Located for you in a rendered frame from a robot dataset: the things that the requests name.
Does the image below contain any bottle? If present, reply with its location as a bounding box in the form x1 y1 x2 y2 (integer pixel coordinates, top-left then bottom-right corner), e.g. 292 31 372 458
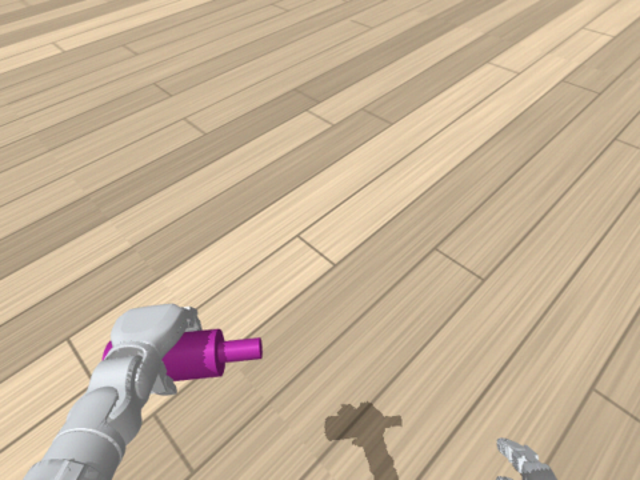
102 329 262 381

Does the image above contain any left robot hand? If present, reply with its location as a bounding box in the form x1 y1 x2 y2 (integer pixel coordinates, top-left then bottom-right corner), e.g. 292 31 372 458
110 304 202 396

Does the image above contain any right robot hand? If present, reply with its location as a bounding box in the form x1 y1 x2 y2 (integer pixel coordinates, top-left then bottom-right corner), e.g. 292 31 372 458
496 438 557 480

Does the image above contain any left robot arm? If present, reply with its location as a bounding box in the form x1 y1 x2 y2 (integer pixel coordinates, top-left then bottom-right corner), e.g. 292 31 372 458
23 341 161 480

